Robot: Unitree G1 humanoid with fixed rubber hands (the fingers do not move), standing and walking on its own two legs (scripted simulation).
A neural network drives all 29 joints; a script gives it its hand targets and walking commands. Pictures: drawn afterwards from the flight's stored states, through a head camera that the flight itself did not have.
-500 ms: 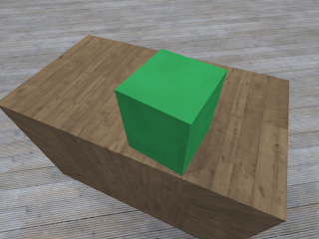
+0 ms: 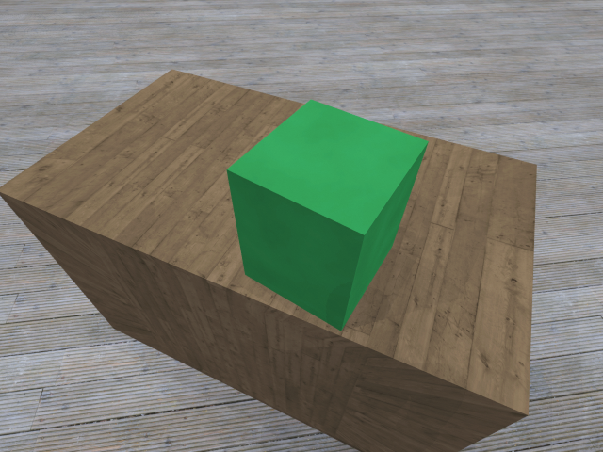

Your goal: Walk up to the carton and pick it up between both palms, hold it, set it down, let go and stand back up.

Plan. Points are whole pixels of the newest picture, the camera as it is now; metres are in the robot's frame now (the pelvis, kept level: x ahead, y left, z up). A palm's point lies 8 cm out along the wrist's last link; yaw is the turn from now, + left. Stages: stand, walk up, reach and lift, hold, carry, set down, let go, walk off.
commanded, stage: walk up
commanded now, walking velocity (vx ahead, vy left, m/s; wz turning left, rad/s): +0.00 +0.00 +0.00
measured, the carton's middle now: (326, 215) +0.46 -0.03 +0.03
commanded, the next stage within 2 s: none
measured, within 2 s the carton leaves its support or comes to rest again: neither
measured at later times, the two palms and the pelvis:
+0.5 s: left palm out of the picture -0.01 +0.29 -0.16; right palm out of the picture +0.00 -0.15 -0.14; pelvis -0.02 +0.06 -0.01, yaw +1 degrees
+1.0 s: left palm out of the picture -0.05 +0.41 -0.13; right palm out of the picture +0.08 -0.12 -0.15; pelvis +0.01 +0.15 -0.01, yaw -9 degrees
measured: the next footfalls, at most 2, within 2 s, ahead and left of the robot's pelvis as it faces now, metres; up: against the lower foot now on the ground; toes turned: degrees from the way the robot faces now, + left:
left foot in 0.32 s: +0.02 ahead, +0.18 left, +0.00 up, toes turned +2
right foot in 0.58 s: +0.00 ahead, -0.06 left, +0.00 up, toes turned -2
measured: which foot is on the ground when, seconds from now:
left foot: down 0.00-0.08, up 0.10-0.30, down 0.32-0.68, up 0.70-1.00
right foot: down 0.00-0.36, up 0.38-0.56, down 0.58-1.00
